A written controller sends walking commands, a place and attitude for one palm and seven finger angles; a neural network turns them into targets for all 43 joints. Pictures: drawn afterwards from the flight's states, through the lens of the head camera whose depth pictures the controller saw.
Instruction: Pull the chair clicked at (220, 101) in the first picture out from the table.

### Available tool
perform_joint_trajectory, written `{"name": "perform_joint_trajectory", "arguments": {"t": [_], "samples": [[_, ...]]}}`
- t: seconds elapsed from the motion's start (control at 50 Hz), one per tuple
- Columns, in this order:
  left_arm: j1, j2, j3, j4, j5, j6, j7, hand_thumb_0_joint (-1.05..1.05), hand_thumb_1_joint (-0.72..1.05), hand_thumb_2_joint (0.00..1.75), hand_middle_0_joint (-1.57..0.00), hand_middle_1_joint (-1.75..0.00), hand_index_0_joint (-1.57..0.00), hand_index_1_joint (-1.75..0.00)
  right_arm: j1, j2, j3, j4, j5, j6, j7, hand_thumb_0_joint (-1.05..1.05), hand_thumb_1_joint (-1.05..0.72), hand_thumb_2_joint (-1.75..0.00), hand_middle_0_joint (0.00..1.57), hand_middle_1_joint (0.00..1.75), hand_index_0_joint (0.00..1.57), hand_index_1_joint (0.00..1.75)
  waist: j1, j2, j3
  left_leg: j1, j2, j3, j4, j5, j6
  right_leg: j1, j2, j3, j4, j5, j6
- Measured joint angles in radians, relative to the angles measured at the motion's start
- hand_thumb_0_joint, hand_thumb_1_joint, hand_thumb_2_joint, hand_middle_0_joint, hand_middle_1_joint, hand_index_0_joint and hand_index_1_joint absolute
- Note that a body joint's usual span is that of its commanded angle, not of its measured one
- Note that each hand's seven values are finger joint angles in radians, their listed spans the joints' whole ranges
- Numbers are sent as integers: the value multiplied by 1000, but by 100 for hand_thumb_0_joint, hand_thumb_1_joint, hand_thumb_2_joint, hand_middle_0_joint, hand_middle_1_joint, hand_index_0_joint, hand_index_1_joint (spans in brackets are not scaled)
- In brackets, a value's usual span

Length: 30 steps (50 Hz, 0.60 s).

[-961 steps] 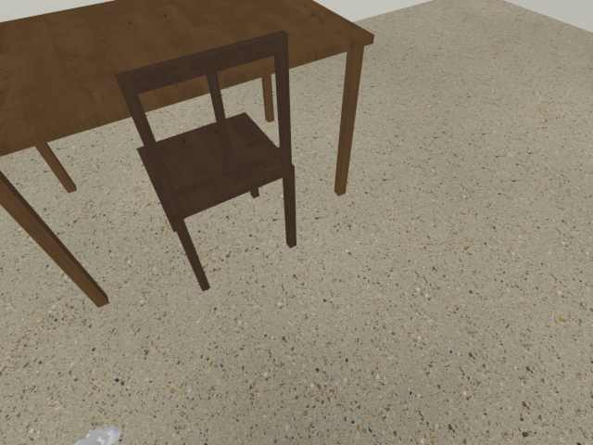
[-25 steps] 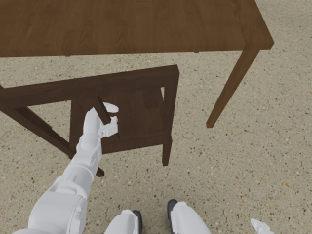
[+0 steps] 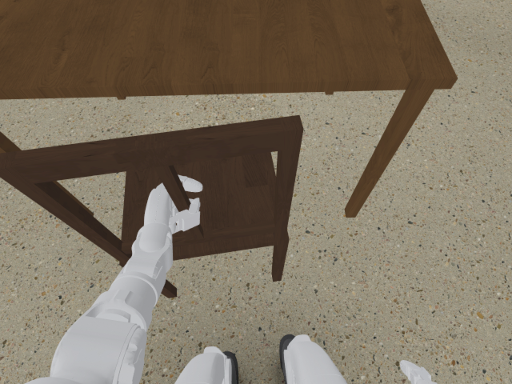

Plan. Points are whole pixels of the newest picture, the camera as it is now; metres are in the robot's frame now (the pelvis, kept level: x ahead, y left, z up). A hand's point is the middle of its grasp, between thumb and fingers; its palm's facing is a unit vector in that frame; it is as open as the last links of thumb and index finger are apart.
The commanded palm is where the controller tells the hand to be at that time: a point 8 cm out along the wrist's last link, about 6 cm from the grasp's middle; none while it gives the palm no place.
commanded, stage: step backward, pulling the chair out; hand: left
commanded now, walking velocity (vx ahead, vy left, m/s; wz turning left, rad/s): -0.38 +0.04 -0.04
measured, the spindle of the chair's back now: (184, 205) +0.42 +0.13 -0.06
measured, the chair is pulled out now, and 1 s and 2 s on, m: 0.14 0.14 0.14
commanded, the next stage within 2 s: none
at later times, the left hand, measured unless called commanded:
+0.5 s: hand (193, 213) +0.40 +0.11 -0.05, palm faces +0.00 -0.98 -0.19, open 5.3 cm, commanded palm +0.39 +0.16 -0.04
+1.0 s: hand (193, 213) +0.40 +0.11 -0.05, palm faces +0.00 -0.98 -0.20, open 5.3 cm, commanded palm +0.39 +0.16 -0.04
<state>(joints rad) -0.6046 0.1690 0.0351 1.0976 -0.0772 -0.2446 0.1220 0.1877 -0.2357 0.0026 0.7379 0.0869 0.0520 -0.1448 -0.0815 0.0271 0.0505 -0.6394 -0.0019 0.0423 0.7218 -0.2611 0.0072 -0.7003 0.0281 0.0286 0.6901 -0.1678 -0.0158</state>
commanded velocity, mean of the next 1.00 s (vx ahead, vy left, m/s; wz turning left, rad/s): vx -0.38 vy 0.03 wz -0.03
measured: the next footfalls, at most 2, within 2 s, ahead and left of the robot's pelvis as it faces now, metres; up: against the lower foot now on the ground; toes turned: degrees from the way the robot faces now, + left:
none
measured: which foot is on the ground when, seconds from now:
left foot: down 0.00-1.00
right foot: down 0.00-1.00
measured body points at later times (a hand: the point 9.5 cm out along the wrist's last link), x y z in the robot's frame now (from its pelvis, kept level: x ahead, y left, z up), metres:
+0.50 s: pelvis +0.00 +0.00 +0.00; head +0.10 -0.02 +0.44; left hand +0.39 +0.16 -0.04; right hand +0.07 -0.28 -0.14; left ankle +0.06 +0.12 -0.71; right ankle +0.10 -0.10 -0.71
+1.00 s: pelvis +0.00 -0.01 +0.00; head +0.10 -0.03 +0.44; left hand +0.39 +0.16 -0.03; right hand +0.08 -0.27 -0.14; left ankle +0.06 +0.12 -0.71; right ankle +0.10 -0.10 -0.71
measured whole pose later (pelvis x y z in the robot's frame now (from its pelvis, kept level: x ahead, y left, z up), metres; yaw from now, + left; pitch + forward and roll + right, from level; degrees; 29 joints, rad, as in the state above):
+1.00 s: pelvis +0.00 -0.01 +0.00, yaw -1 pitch +9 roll +1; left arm -0.60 0.19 0.05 1.10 -0.07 -0.25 0.11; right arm 0.19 -0.24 0.00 0.73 0.08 0.03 -0.14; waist -0.09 0.02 0.06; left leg -0.63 0.01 0.05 0.73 -0.27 0.00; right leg -0.69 0.04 0.03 0.70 -0.17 -0.03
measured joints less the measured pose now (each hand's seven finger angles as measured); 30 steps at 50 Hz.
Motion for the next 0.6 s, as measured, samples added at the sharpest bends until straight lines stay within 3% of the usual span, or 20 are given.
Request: {"name": "perform_joint_trajectory", "arguments": {"t": [0.32,0.6], "samples": [[3,19,-9,-1,2,6,-10,2,68,79,-34,-119,-50,-145,13,-14,-9,-5,-3,-11,-9,0,-90,-90,21,30,21,30,1,-16,-7,-3,8,11,20,-11,1,-8,8,9,18,-4,0],[-4,20,5,1,6,5,3,2,67,80,-34,-120,-50,-145,22,-22,-8,-7,2,-10,-1,1,-90,-90,21,30,21,30,-13,-14,6,5,6,3,-10,10,-1,7,5,2,-17,16,-1]]}}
